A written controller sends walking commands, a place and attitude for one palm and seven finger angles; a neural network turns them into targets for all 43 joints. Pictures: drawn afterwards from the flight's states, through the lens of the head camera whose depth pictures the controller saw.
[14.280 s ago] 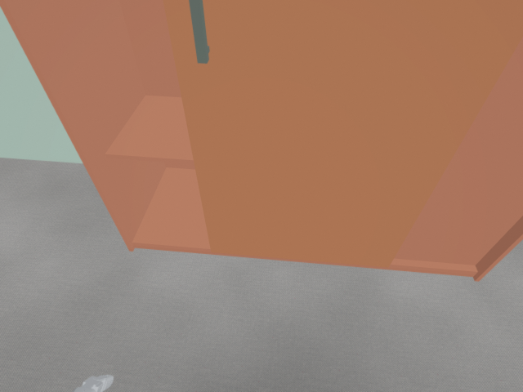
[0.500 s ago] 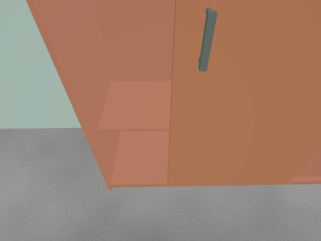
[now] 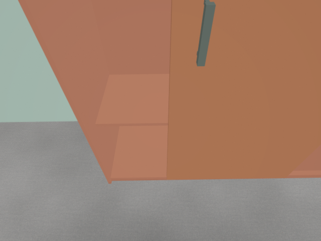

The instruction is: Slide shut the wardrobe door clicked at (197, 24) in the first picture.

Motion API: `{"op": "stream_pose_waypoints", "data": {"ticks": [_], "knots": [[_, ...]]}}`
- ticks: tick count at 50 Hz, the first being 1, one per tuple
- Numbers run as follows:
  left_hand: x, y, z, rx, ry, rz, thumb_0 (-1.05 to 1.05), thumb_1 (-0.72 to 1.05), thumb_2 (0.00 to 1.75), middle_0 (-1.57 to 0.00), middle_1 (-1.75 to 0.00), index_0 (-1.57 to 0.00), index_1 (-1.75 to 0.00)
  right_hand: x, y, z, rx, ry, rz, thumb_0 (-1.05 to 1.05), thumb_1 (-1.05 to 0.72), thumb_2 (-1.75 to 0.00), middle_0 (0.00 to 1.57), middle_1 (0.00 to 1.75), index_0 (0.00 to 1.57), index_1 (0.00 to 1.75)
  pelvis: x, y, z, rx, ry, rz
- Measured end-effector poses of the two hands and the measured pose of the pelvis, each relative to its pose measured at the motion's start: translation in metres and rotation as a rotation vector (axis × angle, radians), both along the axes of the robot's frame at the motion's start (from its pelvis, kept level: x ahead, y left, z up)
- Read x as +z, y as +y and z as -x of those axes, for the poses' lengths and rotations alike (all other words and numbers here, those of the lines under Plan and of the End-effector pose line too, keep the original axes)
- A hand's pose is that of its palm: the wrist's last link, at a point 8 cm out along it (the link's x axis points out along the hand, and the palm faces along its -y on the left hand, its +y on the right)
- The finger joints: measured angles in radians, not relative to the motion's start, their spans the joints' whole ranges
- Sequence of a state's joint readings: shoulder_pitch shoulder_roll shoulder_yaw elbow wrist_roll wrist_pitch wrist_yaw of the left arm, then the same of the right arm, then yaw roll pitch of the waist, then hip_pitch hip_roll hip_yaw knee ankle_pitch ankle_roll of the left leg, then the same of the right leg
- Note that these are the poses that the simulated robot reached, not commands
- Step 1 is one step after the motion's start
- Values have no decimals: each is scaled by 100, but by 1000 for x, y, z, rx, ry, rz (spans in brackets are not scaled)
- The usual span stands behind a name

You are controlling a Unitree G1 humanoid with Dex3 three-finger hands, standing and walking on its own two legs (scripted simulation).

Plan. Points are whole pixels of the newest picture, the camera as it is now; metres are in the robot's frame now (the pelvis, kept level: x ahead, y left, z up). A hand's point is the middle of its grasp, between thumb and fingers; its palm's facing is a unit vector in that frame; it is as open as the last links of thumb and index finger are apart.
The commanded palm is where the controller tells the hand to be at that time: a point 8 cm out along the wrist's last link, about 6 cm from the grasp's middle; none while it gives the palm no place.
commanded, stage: look again from close up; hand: right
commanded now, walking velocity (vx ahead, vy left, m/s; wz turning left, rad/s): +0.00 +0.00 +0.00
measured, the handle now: (203, 34) +0.59 -0.09 +0.24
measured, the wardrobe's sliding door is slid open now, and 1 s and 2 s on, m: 0.37 0.37 0.37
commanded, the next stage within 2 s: none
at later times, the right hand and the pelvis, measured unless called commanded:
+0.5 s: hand out of the picture +0.00 -0.14 -0.18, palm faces +0.04 +0.99 -0.15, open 7.3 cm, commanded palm none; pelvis +0.02 +0.02 +0.00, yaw +0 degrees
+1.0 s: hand out of the picture -0.01 -0.12 -0.18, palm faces +0.06 +0.99 -0.14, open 7.3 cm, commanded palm none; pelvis +0.02 +0.03 +0.00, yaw +0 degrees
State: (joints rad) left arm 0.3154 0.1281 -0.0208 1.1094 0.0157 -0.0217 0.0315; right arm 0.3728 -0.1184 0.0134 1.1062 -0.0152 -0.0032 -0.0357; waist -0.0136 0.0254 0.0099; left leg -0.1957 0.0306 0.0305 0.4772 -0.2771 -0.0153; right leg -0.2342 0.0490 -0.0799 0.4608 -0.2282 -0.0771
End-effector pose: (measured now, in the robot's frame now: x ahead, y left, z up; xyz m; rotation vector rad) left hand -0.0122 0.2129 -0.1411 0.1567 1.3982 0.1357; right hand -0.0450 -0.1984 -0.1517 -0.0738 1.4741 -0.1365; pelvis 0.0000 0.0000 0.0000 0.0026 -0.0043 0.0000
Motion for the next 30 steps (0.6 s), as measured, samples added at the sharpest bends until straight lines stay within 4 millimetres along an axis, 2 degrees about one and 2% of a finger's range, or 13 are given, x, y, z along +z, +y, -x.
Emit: {"op": "stream_pose_waypoints", "data": {"ticks": [9, 20, 30], "knots": [[1, 9, -11, 4, -11, -12, 1, 92, 89, -20, -30, -20, -30, -2, 10, -13, 6, -11, -11, 0, -91, -89, 20, 30, 20, 30, 0, 5, -7, 5, 1, 1], [-2, 13, -16, 6, -7, -5, 2, 92, 89, -20, -30, -20, -30, -1, 11, -34, 11, -47, 7, 0, -91, -89, 20, 30, 20, 30, 0, 12, -15, 5, -2, 4], [-4, 16, -16, 7, 6, 11, 1, 92, 89, -20, -30, -20, -30, 2, 14, -40, 9, -54, 21, 0, -91, -89, 20, 30, 20, 30, 0, 19, -19, 2, -4, 6]]}}
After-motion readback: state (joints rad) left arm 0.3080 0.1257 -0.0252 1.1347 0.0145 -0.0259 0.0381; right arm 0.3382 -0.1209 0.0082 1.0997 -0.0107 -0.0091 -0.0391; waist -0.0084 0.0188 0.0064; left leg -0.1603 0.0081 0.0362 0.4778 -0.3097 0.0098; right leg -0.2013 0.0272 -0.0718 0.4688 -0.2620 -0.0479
